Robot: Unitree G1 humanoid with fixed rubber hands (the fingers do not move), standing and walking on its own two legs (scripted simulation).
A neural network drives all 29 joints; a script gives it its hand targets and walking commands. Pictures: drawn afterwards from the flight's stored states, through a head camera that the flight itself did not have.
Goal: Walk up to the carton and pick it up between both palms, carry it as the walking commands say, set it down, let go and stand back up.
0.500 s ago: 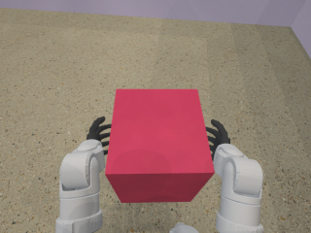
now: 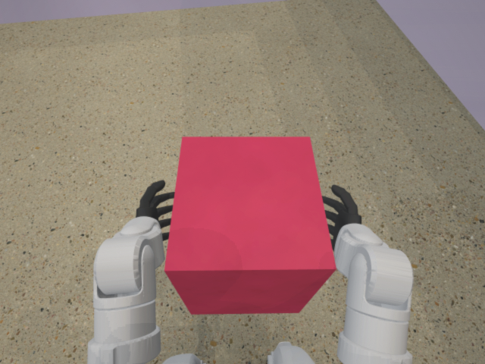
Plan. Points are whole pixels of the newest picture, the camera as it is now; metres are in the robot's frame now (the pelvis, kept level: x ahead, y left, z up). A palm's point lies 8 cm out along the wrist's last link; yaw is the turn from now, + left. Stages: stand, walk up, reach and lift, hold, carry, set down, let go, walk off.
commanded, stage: carry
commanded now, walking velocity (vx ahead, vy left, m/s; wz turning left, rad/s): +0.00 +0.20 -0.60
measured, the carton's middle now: (245, 232) +0.32 +0.00 +0.00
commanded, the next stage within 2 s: none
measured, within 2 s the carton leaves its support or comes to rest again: neither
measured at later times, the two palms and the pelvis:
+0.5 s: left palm (140, 211) +0.33 +0.16 +0.06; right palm (327, 260) +0.25 -0.12 +0.06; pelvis +0.00 +0.10 +0.00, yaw -15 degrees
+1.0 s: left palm (125, 188) +0.37 +0.20 +0.06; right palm (285, 270) +0.23 -0.05 +0.08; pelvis +0.04 +0.21 +0.00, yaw -30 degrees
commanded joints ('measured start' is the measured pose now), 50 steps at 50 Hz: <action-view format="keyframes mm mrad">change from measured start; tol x32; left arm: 1 -668 -869 -727 -229 -503 -28 -282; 50 -598 -902 -830 -243 -509 -25 -236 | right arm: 1 -726 967 855 -210 468 -51 212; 50 -521 916 752 -203 416 -64 234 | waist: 1 26 -268 -524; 8 -9 -304 -630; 11 -17 251 -601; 21 -9 199 -586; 25 13 -306 -632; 50 -18 183 -585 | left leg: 1 -152 -43 -125 16 8 -23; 8 332 -51 -63 -563 234 10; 11 544 458 -391 -542 753 267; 21 593 269 -29 -272 1107 164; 23 329 209 14 -82 930 68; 25 -279 -6 -23 113 -107 -26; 35 -173 -40 -134 -68 -30 -48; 40 380 -15 -88 -557 229 3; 45 670 399 -246 -387 1229 219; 50 678 300 -87 -344 1139 192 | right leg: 1 398 -262 446 -344 511 -130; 8 183 -160 265 -200 489 -45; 11 -283 -4 -106 333 -381 49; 19 -187 14 -196 137 -167 51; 22 61 12 -201 -263 76 11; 26 714 -379 511 -207 1297 -214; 39 290 -198 304 -215 668 -82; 42 -278 64 -72 256 -394 57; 50 -276 6 -182 262 -184 48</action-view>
